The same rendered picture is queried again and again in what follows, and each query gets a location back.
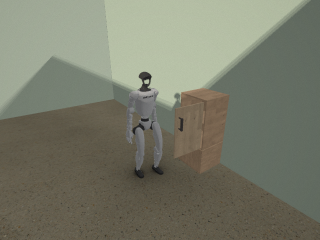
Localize handle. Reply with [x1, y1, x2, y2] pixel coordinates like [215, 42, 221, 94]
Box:
[178, 117, 184, 132]

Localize right robot upper arm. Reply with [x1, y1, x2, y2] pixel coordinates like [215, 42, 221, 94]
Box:
[128, 91, 139, 114]

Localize cupboard door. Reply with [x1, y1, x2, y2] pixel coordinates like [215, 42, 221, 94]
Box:
[173, 102, 204, 159]

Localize left robot foot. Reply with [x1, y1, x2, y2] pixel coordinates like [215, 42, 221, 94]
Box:
[152, 164, 164, 175]

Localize right robot hand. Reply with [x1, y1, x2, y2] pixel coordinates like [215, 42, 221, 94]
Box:
[126, 130, 134, 144]

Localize right robot forearm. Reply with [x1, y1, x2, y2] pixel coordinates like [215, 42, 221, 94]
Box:
[126, 108, 133, 131]

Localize left robot forearm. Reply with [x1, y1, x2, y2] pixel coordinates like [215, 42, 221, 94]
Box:
[151, 107, 157, 122]

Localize left robot shin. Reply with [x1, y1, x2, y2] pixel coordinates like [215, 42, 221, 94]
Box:
[153, 150, 163, 168]

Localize left robot upper arm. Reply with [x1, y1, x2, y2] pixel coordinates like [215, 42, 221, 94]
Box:
[151, 88, 159, 107]

